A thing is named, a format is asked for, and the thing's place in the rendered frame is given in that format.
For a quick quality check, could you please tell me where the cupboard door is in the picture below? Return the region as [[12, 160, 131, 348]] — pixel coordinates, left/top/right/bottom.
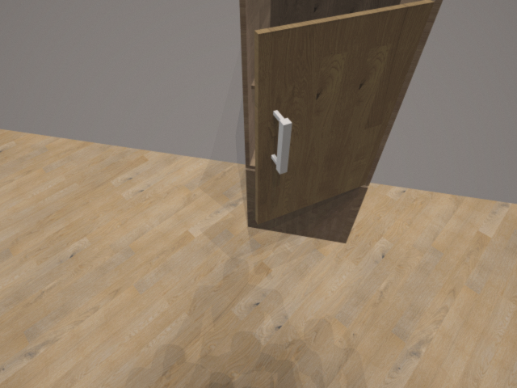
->
[[254, 0, 434, 224]]

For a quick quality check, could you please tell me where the handle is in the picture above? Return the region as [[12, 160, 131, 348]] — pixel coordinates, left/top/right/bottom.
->
[[271, 110, 292, 174]]

